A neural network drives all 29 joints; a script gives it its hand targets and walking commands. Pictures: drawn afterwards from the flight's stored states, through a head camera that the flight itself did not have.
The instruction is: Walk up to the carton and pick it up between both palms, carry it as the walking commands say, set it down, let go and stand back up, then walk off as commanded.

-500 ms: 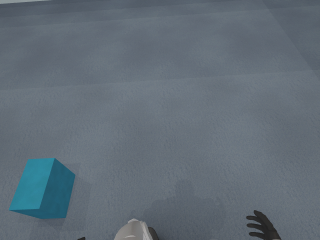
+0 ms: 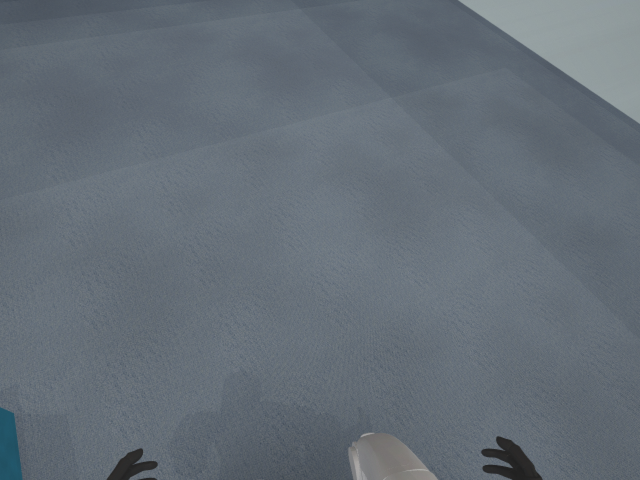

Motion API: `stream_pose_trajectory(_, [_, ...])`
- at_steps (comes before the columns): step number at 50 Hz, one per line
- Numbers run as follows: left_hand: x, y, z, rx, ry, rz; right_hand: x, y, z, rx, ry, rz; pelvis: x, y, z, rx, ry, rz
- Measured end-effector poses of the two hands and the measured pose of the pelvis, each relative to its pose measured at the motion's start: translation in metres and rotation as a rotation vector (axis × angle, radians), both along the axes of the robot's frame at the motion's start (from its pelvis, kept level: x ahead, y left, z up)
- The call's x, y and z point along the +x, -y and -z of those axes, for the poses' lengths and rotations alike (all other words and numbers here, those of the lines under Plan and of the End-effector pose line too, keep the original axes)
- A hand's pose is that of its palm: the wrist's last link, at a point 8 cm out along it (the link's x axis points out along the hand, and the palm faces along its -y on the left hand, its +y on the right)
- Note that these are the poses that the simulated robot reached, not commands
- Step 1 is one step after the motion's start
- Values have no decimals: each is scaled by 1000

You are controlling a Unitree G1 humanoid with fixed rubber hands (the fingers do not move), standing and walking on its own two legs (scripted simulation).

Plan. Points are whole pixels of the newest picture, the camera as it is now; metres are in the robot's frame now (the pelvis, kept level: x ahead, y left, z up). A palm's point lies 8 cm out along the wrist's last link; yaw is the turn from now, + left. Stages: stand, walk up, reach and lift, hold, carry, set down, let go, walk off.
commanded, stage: walk off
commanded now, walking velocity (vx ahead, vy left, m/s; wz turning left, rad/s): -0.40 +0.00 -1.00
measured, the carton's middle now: out of the picture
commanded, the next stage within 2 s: none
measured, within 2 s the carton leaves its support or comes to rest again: neither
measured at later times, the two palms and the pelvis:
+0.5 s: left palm out of the picture +0.02 +0.25 -0.13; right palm out of the picture -0.22 -0.23 -0.14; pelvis -0.17 +0.06 -0.01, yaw -30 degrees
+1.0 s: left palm out of the picture +0.01 +0.31 -0.15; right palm out of the picture -0.39 +0.00 -0.11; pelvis -0.27 +0.24 -0.01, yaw -60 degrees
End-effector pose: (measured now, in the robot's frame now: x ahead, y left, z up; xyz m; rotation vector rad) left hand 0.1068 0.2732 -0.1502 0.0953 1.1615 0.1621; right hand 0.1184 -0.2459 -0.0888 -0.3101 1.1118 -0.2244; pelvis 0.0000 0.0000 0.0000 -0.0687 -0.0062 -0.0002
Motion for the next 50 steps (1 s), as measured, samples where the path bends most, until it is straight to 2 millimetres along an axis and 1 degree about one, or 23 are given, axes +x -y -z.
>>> stream_pose_trajectory(3, [-12,-2,1,-2,-21,55,-23,-6,0,13,37,49,-20,-7,1,-4,5,66])
stream_pose_trajectory(6, [-26,-1,2,10,-58,118,-47,-11,4,32,90,98,-43,-13,4,-3,5,134])
stream_pose_trajectory(9, [-37,5,2,26,-81,189,-83,-11,16,59,115,154,-68,-18,9,5,7,201])
stream_pose_trajectory(11, [-43,12,2,36,-84,237,-114,-8,28,81,115,203,-85,-19,14,17,10,245])
stream_pose_trajectory(13, [-50,19,1,51,-75,286,-150,-3,43,105,106,260,-103,-20,21,37,12,291])
stream_pose_trajectory(14, [-54,22,0,62,-68,312,-169,0,52,117,97,289,-112,-20,25,41,13,314])
stream_pose_trajectory(16, [-66,28,-6,80,-66,367,-211,3,62,128,43,349,-126,-24,25,30,18,337])
stream_pose_trajectory(18, [-78,29,-14,109,-70,414,-249,3,65,127,-19,410,-138,-30,21,47,15,386])
stream_pose_trajectory(21, [-89,23,-19,159,-101,470,-296,-1,59,118,-50,489,-152,-40,15,66,7,446])
stream_pose_trajectory(23, [-89,21,-20,169,-99,504,-321,-7,54,103,-53,525,-162,-48,13,71,2,482])
stream_pose_trajectory(25, [-84,20,-18,161,-78,543,-342,-15,49,88,-50,558,-172,-58,12,72,-1,516])
stream_pose_trajectory(28, [-75,20,-12,128,-36,607,-365,-33,41,62,-40,608,-186,-78,13,63,-4,568])
stream_pose_trajectory(31, [-66,16,-1,79,-3,668,-383,-59,32,25,-13,666,-198,-104,16,42,-12,626])
stream_pose_trajectory(33, [-62,12,5,44,12,699,-398,-84,22,10,-8,713,-207,-121,13,61,11,671])
stream_pose_trajectory(36, [-61,7,4,16,6,759,-426,-123,8,4,-15,764,-216,-144,5,18,1,736])
stream_pose_trajectory(39, [-63,0,2,-7,-3,815,-447,-157,0,2,-24,815,-225,-164,0,-4,5,796])
stream_pose_trajectory(43, [-74,-18,2,4,-30,883,-461,-188,0,-1,28,877,-237,-192,0,-14,8,884])
stream_pose_trajectory(46, [-84,-32,4,33,-64,943,-473,-209,4,-6,94,924,-249,-214,4,-13,7,951])
stream_pose_trajectory(48, [-92,-37,4,52,-77,988,-487,-227,11,1,124,958,-258,-229,7,-9,9,996])
stream_pose_trajectory(50, [-100,-39,4,66,-79,1036,-507,-247,21,17,142,1002,-268,-245,12,-2,15,1041])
